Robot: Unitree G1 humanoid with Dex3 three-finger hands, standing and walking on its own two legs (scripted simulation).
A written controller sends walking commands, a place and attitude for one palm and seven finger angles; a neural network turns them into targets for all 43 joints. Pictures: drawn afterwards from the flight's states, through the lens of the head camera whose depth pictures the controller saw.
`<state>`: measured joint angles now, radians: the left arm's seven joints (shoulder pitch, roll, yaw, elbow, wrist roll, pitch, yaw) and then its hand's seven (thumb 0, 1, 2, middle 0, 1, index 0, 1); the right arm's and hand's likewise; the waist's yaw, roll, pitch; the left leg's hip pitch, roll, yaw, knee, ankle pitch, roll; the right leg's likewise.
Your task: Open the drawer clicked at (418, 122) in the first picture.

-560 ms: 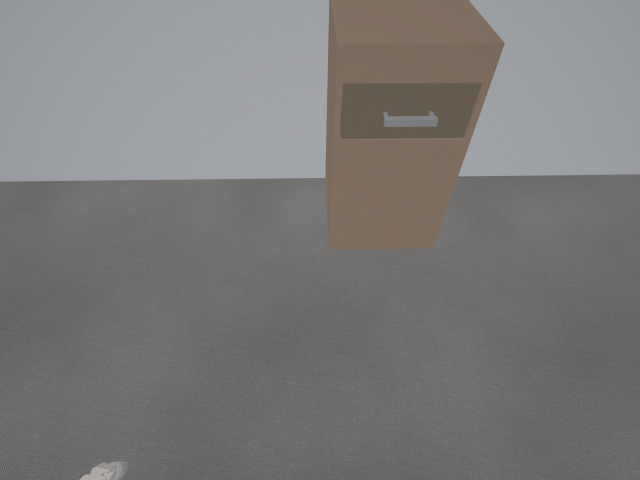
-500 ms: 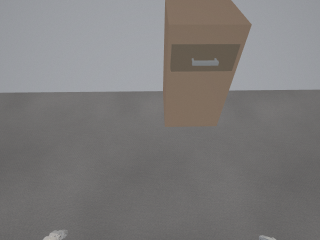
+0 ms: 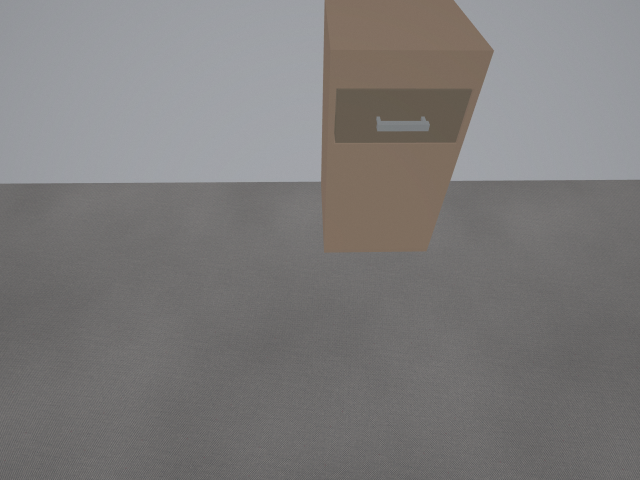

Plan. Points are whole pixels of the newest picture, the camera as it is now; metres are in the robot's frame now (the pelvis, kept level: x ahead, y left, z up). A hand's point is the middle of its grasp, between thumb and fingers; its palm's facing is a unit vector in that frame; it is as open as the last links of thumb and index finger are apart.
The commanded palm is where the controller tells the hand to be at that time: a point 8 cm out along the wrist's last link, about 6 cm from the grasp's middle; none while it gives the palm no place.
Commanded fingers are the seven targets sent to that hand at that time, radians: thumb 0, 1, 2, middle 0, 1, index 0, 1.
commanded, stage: stand and wait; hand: left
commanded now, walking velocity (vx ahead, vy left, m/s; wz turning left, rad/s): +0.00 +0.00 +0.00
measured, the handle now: (401, 122) +1.10 -0.18 -0.14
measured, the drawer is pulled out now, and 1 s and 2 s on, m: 0.00 0.00 0.00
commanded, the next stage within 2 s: look at it before walking up in 0.26 s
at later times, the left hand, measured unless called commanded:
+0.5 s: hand out of the picture +0.07 +0.24 -0.15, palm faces -0.02 -0.94 -0.33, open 7.4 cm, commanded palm none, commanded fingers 0.00 0.90 0.90 -0.20 -0.30 -0.20 -0.30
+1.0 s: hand out of the picture +0.05 +0.25 -0.15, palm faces -0.03 -0.94 -0.33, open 7.4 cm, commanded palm none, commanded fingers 0.00 0.90 0.90 -0.20 -0.30 -0.20 -0.30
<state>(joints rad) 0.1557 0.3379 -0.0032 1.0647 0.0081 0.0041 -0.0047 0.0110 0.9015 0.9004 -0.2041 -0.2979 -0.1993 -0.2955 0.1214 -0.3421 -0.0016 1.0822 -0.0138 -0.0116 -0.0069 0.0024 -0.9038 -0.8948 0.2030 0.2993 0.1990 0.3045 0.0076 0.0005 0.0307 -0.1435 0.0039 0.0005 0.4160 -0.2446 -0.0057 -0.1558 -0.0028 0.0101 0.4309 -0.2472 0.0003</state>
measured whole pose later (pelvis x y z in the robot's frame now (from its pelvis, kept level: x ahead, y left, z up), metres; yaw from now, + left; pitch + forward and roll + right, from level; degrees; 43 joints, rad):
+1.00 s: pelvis -0.01 +0.00 +0.00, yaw +0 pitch -2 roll +0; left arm 0.15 0.34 0.00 1.10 0.01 0.00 -0.01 0.01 0.90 0.90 -0.20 -0.30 -0.20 -0.30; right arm 0.13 -0.34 0.00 1.12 -0.01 -0.02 0.00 0.00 -0.90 -0.89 0.20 0.30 0.20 0.30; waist 0.01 0.00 0.03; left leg -0.14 0.01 0.01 0.37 -0.20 -0.01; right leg -0.15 0.00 0.02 0.38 -0.20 0.00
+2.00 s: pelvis -0.04 +0.02 +0.00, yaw -32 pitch +0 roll -1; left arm 0.23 0.30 0.11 0.90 0.03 0.08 -0.06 0.01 0.91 0.90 -0.20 -0.30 -0.19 -0.29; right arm 0.24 -0.20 -0.03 0.91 -0.03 -0.02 -0.03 0.00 -0.90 -0.89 0.20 0.30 0.20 0.30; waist 0.03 -0.03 0.02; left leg -0.15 0.07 0.09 0.45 -0.30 0.00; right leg -0.53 0.00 0.00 1.06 -0.35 0.06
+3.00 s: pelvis +0.20 -0.18 +0.00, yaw -60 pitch -1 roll -1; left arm 0.25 0.18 0.10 1.04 0.04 0.04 -0.03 0.01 0.91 0.90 -0.20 -0.30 -0.19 -0.29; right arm 0.45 -0.10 -0.04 1.11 -0.02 -0.09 -0.03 0.00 -0.92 -0.90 0.20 0.30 0.20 0.30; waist -0.01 -0.04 0.02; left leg -0.04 0.05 0.32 0.33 -0.28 0.04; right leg -0.64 -0.11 -0.04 1.07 -0.10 0.02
